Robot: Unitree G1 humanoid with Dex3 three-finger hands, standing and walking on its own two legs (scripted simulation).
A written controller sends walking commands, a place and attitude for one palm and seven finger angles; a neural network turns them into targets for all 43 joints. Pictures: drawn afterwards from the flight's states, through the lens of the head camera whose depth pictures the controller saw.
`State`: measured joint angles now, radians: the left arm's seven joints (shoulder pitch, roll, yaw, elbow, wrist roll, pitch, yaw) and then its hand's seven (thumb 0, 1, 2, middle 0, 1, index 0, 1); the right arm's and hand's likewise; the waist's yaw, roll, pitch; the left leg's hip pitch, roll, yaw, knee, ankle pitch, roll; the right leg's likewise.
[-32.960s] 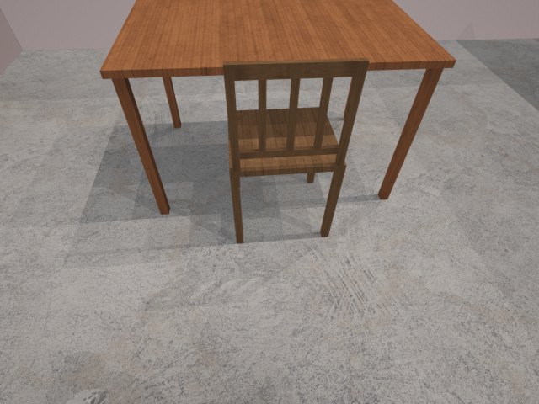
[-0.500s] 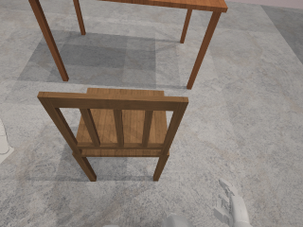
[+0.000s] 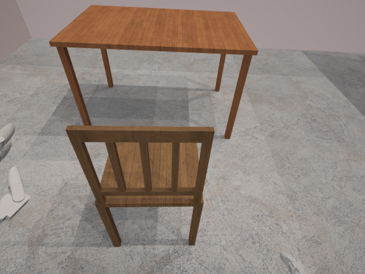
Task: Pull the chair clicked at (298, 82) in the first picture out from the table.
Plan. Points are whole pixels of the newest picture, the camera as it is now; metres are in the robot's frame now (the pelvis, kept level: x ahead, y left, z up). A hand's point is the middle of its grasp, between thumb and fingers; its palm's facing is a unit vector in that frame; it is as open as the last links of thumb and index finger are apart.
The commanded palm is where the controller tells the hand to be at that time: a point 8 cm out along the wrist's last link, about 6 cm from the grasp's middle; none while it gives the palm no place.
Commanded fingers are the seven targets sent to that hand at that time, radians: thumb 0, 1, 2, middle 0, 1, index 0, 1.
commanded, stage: stop stepping back and stand still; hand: left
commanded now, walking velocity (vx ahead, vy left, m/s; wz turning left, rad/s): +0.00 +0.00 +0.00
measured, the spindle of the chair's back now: (146, 167) +0.47 +0.13 -0.11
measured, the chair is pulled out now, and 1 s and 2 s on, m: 0.64 0.64 0.64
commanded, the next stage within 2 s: let the arm hang, fingers relaxed in 0.14 s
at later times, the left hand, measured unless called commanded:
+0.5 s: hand out of the picture +0.08 +0.18 -0.16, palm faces -0.02 -0.99 -0.16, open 7.4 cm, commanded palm none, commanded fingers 0.00 0.90 0.90 -0.20 -0.30 -0.20 -0.30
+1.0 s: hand out of the picture -0.01 +0.16 -0.17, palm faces +0.04 -0.98 -0.18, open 7.4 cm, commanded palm none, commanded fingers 0.00 0.90 0.90 -0.20 -0.30 -0.20 -0.30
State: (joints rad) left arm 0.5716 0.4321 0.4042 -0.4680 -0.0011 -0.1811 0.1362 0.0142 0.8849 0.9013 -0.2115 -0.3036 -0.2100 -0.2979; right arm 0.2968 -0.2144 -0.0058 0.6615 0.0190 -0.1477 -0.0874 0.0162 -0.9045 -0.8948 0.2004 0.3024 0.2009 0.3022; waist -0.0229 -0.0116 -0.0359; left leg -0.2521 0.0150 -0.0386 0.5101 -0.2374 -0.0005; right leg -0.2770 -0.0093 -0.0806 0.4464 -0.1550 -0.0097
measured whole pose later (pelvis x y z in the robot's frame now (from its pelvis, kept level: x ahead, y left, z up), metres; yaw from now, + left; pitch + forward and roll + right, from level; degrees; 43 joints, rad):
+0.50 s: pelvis +0.00 +0.01 -0.01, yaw +1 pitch -1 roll +0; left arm 0.28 0.18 -0.02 0.76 0.03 0.08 -0.01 0.01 0.91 0.90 -0.19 -0.30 -0.19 -0.29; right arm 0.24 -0.18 0.03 0.88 -0.02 0.00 0.02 0.01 -0.91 -0.89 0.20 0.30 0.20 0.30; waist -0.02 -0.03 0.02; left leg -0.30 -0.02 -0.04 0.58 -0.25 0.00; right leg -0.35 -0.05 -0.08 0.56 -0.19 -0.01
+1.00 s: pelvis +0.01 -0.01 +0.00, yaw +1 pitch -1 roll +0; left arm 0.33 0.15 -0.02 1.07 0.00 0.02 0.02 0.00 0.91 0.90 -0.20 -0.30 -0.20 -0.29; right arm 0.40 -0.09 0.02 1.08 -0.01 -0.01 -0.02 0.01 -0.91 -0.89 0.20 0.30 0.20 0.30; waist 0.01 0.00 0.04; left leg -0.24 0.00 -0.06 0.49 -0.24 -0.02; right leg -0.29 -0.02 -0.10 0.48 -0.18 -0.03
